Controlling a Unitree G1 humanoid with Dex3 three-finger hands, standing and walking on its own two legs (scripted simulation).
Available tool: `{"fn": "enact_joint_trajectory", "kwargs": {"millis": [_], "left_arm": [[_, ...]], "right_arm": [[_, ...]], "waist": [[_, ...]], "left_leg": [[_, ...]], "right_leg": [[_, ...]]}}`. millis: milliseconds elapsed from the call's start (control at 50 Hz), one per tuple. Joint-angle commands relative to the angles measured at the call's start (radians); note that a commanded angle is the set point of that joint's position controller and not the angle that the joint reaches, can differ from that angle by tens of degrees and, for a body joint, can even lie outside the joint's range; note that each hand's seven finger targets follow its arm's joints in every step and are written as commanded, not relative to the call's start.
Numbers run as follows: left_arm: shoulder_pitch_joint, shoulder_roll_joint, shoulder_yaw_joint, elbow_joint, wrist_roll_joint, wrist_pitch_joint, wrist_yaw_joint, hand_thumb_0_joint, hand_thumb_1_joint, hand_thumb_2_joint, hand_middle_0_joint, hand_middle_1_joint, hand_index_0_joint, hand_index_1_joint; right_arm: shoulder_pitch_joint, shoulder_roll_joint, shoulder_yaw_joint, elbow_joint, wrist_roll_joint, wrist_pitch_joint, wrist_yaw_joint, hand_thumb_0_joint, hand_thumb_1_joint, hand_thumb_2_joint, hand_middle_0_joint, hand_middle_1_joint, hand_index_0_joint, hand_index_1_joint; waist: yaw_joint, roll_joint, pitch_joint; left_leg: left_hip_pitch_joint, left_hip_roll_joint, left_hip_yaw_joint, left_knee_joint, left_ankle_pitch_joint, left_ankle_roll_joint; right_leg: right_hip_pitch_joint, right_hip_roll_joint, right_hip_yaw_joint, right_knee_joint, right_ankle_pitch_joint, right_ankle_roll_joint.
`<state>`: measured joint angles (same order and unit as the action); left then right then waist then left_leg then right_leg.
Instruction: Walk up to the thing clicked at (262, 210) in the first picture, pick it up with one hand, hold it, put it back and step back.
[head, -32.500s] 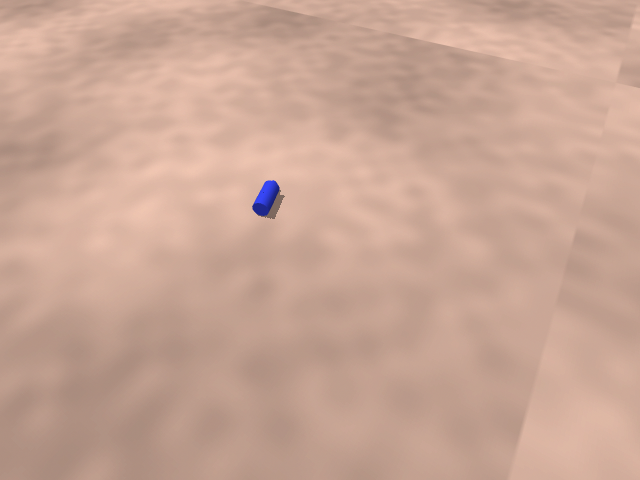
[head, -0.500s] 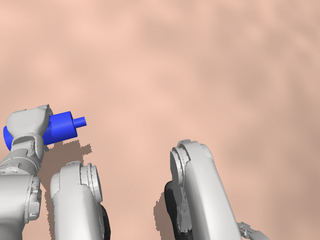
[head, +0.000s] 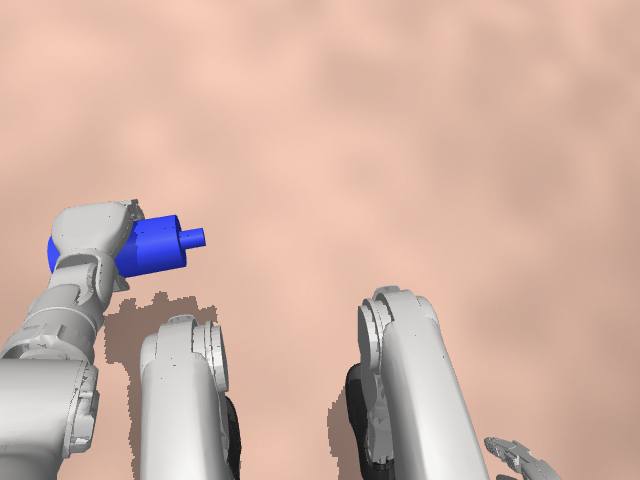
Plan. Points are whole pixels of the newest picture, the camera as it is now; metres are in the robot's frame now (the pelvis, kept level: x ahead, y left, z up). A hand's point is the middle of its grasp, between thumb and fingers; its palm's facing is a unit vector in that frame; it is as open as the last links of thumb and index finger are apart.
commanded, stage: lift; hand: left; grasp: from above
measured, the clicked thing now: (135, 248) +0.44 +0.22 -0.17
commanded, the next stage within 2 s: hold in 1.46 s
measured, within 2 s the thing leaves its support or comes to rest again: neither
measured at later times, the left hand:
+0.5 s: hand (37, 266) +0.38 +0.26 -0.01, palm faces -0.42 -0.07 -0.90, open 10.6 cm
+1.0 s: hand out of the picture +0.35 +0.25 +0.20, palm faces -0.43 -0.10 -0.90, open 10.5 cm
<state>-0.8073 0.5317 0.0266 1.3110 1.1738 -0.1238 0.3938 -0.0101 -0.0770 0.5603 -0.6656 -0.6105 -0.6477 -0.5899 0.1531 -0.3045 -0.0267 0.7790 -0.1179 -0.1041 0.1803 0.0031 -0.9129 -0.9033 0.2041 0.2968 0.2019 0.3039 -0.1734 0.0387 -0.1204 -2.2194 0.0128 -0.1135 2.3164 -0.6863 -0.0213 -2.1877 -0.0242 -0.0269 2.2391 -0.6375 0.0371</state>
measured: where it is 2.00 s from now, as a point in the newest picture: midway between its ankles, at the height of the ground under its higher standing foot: (300, 465)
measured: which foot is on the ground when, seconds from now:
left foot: down 0.00-1.00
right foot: down 0.00-1.00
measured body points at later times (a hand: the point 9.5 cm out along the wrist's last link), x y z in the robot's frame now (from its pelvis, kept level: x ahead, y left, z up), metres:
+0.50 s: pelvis +0.00 +0.01 +0.10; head +0.16 +0.03 +0.52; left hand +0.40 +0.26 +0.04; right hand +0.13 -0.27 -0.02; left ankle +0.08 +0.13 -0.32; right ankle +0.11 -0.13 -0.32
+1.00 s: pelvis +0.03 +0.01 +0.28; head +0.12 +0.01 +0.72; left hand +0.37 +0.25 +0.25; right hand +0.16 -0.25 +0.16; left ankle +0.08 +0.13 -0.32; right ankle +0.11 -0.13 -0.32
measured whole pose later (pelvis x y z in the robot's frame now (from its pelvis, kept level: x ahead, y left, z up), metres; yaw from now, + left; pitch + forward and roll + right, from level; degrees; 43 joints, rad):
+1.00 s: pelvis +0.03 +0.01 +0.28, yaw +3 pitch +19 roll -2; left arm -0.31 0.42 -0.17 0.71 0.98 0.06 0.12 -0.02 -0.06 0.52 -0.71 -0.50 -0.69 -0.49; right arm 0.19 -0.24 -0.03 0.71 0.05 0.00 -0.06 0.01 -0.91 -0.90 0.21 0.30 0.20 0.30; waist -0.07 0.04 -0.16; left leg -1.15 0.05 -0.01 1.36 -0.54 -0.01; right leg -1.15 -0.02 0.00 1.31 -0.50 0.03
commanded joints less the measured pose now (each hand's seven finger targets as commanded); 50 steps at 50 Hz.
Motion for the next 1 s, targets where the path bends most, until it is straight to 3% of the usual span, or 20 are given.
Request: {"fn": "enact_joint_trajectory", "kwargs": {"millis": [0, 80, 120, 200, 220, 280, 420, 460, 500, 520, 600, 640, 660, 680, 740, 760, 780, 820, 920, 980], "left_arm": [[-0.273, 0.250, 0.024, -0.249, -0.039, 0.016, -0.017, 0.000, 0.599, 0.846, -1.005, -0.683, -0.996, -0.694], [-0.204, 0.210, 0.006, -0.314, -0.045, 0.021, -0.055, 0.000, 0.625, 0.850, -1.015, -0.682, -1.008, -0.691], [-0.210, 0.221, 0.006, -0.375, -0.050, 0.025, -0.073, 0.000, 0.618, 0.849, -1.019, -0.664, -1.007, -0.678], [-0.140, 0.198, -0.004, -0.464, -0.077, 0.031, -0.111, 0.000, 0.614, 0.860, -1.012, -0.692, -1.002, -0.704], [-0.129, 0.216, 0.002, -0.490, -0.085, 0.031, -0.117, 0.000, 0.618, 0.849, -0.999, -0.718, -0.997, -0.722], [-0.077, 0.191, -0.022, -0.536, -0.092, 0.038, -0.139, 0.000, 0.613, 0.834, -0.996, -0.712, -0.995, -0.715], [0.008, 0.174, -0.038, -0.678, -0.129, 0.075, -0.165, 0.000, 0.601, 0.796, -0.992, -0.676, -0.991, -0.679], [0.040, 0.180, -0.031, -0.710, -0.139, 0.092, -0.172, 0.000, 0.602, 0.791, -0.997, -0.664, -0.992, -0.671], [0.030, 0.153, -0.057, -0.761, -0.141, 0.104, -0.183, 0.000, 0.600, 0.798, -0.991, -0.686, -0.989, -0.689], [0.078, 0.180, -0.031, -0.752, -0.142, 0.113, -0.184, 0.000, 0.593, 0.791, -0.995, -0.659, -0.989, -0.667], [0.130, 0.131, -0.064, -0.784, -0.161, 0.144, -0.201, 0.000, 0.610, 0.776, -1.008, -0.653, -1.002, -0.661], [0.131, 0.159, -0.049, -0.834, -0.170, 0.152, -0.206, 0.000, 0.596, 0.796, -1.014, -0.643, -1.001, -0.659], [0.153, 0.153, -0.056, -0.824, -0.175, 0.159, -0.210, 0.000, 0.597, 0.778, -1.017, -0.616, -1.002, -0.633], [0.139, 0.126, -0.084, -0.839, -0.177, 0.160, -0.217, 0.000, 0.602, 0.776, -1.019, -0.623, -1.005, -0.639], [0.176, 0.140, -0.069, -0.845, -0.192, 0.172, -0.220, 0.000, 0.599, 0.768, -1.029, -0.594, -1.010, -0.616], [0.170, 0.096, -0.109, -0.842, -0.193, 0.175, -0.227, 0.000, 0.595, 0.772, -1.030, -0.592, -1.010, -0.615], [0.169, 0.119, -0.093, -0.838, -0.199, 0.175, -0.231, 0.000, 0.577, 0.792, -1.017, -0.610, -0.996, -0.634], [0.204, 0.106, -0.102, -0.813, -0.201, 0.178, -0.235, 0.000, 0.551, 0.774, -1.003, -0.588, -0.980, -0.615], [0.259, 0.062, -0.128, -0.744, -0.196, 0.184, -0.239, 0.000, 0.568, 0.785, -1.013, -0.593, -0.990, -0.619], [0.223, 0.079, -0.121, -0.752, -0.190, 0.178, -0.233, 0.000, 0.547, 0.795, -1.004, -0.582, -0.977, -0.614]], "right_arm": [[0.172, -0.218, -0.087, -0.056, 0.027, 0.010, -0.036, 0.000, -0.908, -0.905, 0.200, 0.300, 0.200, 0.300], [0.168, -0.212, -0.093, -0.083, 0.050, 0.030, -0.053, 0.000, -0.907, -0.903, 0.200, 0.300, 0.200, 0.300], [0.173, -0.207, -0.093, -0.094, 0.058, 0.040, -0.064, 0.000, -0.906, -0.904, 0.201, 0.300, 0.200, 0.300], [0.162, -0.197, -0.099, -0.123, 0.075, 0.054, -0.082, 0.000, -0.909, -0.905, 0.200, 0.300, 0.200, 0.300], [0.147, -0.192, -0.100, -0.134, 0.077, 0.058, -0.088, 0.000, -0.910, -0.905, 0.200, 0.300, 0.200, 0.300], [0.140, -0.183, -0.103, -0.148, 0.089, 0.066, -0.100, 0.000, -0.911, -0.906, 0.200, 0.300, 0.200, 0.300], [0.101, -0.161, -0.101, -0.171, 0.111, 0.083, -0.144, 0.000, -0.909, -0.904, 0.201, 0.300, 0.200, 0.300], [0.092, -0.156, -0.102, -0.177, 0.120, 0.086, -0.155, 0.000, -0.910, -0.905, 0.200, 0.300, 0.200, 0.300], [0.085, -0.146, -0.103, -0.182, 0.124, 0.089, -0.165, 0.000, -0.912, -0.906, 0.200, 0.300, 0.200, 0.300], [0.084, -0.152, -0.104, -0.181, 0.128, 0.090, -0.171, 0.000, -0.911, -0.906, 0.200, 0.300, 0.200, 0.300], [0.061, -0.130, -0.095, -0.190, 0.137, 0.095, -0.188, 0.000, -0.912, -0.906, 0.200, 0.300, 0.200, 0.300], [0.053, -0.125, -0.091, -0.193, 0.143, 0.097, -0.198, 0.000, -0.911, -0.906, 0.200, 0.300, 0.200, 0.300], [0.045, -0.119, -0.085, -0.192, 0.145, 0.097, -0.204, 0.000, -0.909, -0.905, 0.200, 0.300, 0.200, 0.300], [0.048, -0.113, -0.082, -0.187, 0.147, 0.097, -0.209, 0.000, -0.912, -0.906, 0.200, 0.300, 0.200, 0.300], [0.049, -0.103, -0.072, -0.180, 0.154, 0.094, -0.227, 0.000, -0.910, -0.906, 0.200, 0.300, 0.200, 0.300], [0.050, -0.092, -0.068, -0.178, 0.154, 0.092, -0.232, 0.000, -0.912, -0.907, 0.200, 0.300, 0.200, 0.300], [0.051, -0.091, -0.067, -0.178, 0.156, 0.089, -0.236, 0.000, -0.912, -0.907, 0.200, 0.300, 0.200, 0.300], [0.051, -0.087, -0.062, -0.172, 0.160, 0.083, -0.244, 0.000, -0.911, -0.907, 0.200, 0.300, 0.200, 0.300], [0.068, -0.082, -0.056, -0.162, 0.164, 0.072, -0.256, 0.000, -0.907, -0.906, 0.200, 0.300, 0.200, 0.300], [0.075, -0.077, -0.053, -0.161, 0.165, 0.066, -0.258, 0.000, -0.906, -0.907, 0.200, 0.300, 0.200, 0.300]], "waist": [[0.017, 0.167, -0.703], [0.020, 0.158, -0.681], [0.021, 0.148, -0.686], [0.040, 0.143, -0.686], [0.052, 0.135, -0.701], [0.054, 0.117, -0.689], [0.064, 0.120, -0.640], [0.077, 0.103, -0.661], [0.070, 0.111, -0.670], [0.085, 0.101, -0.655], [0.079, 0.091, -0.605], [0.088, 0.090, -0.581], [0.094, 0.076, -0.571], [0.079, 0.084, -0.562], [0.089, 0.052, -0.507], [0.072, 0.052, -0.491], [0.076, 0.033, -0.467], [0.084, 0.026, -0.419], [0.097, 0.013, -0.377], [0.105, 0.019, -0.344]], "left_leg": [[0.479, -0.039, 0.102, -0.321, 0.099, 0.045], [0.528, -0.040, 0.086, -0.371, 0.113, 0.042], [0.536, -0.040, 0.090, -0.381, 0.126, 0.046], [0.582, -0.040, 0.085, -0.444, 0.113, 0.045], [0.598, -0.038, 0.081, -0.463, 0.093, 0.046], [0.634, -0.036, 0.082, -0.503, 0.092, 0.045], [0.752, -0.033, 0.067, -0.636, 0.050, 0.038], [0.809, -0.033, 0.066, -0.671, 0.085, 0.037], [0.857, -0.032, 0.072, -0.703, 0.117, 0.037], [0.882, -0.032, 0.066, -0.728, 0.115, 0.035], [0.973, -0.025, 0.061, -0.834, 0.109, 0.031], [1.010, -0.023, 0.060, -0.893, 0.077, 0.032], [1.041, -0.021, 0.060, -0.918, 0.075, 0.032], [1.074, -0.020, 0.064, -0.937, 0.091, 0.029], [1.128, -0.016, 0.073, -1.000, 0.109, 0.032], [1.149, -0.018, 0.081, -1.015, 0.134, 0.032], [1.155, -0.018, 0.082, -1.039, 0.126, 0.035], [1.185, -0.017, 0.088, -1.086, 0.127, 0.035], [1.321, -0.009, 0.083, -1.195, 0.232, 0.028], [1.362, -0.014, 0.089, -1.258, 0.235, 0.029]], "right_leg": [[0.424, 0.042, -0.082, -0.294, 0.096, -0.082], [0.427, 0.038, -0.085, -0.314, 0.128, -0.083], [0.449, 0.036, -0.076, -0.342, 0.142, -0.079], [0.491, 0.033, -0.069, -0.393, 0.123, -0.077], [0.504, 0.038, -0.067, -0.405, 0.100, -0.078], [0.544, 0.040, -0.061, -0.447, 0.099, -0.077], [0.627, 0.035, -0.043, -0.566, 0.053, -0.071], [0.678, 0.035, -0.041, -0.594, 0.083, -0.071], [0.718, 0.035, -0.037, -0.633, 0.114, -0.069], [0.741, 0.033, -0.035, -0.652, 0.111, -0.067], [0.825, 0.036, -0.031, -0.741, 0.107, -0.064], [0.883, 0.038, -0.025, -0.796, 0.080, -0.060], [0.910, 0.040, -0.022, -0.821, 0.078, -0.059], [0.928, 0.042, -0.019, -0.844, 0.092, -0.060], [1.021, 0.043, -0.008, -0.929, 0.101, -0.057], [1.046, 0.045, -0.004, -0.956, 0.122, -0.058], [1.081, 0.046, 0.002, -0.991, 0.110, -0.056], [1.129, 0.045, 0.012, -1.043, 0.105, -0.056], [1.245, 0.049, 0.011, -1.142, 0.200, -0.057], [1.310, 0.053, 0.018, -1.210, 0.202, -0.057]]}}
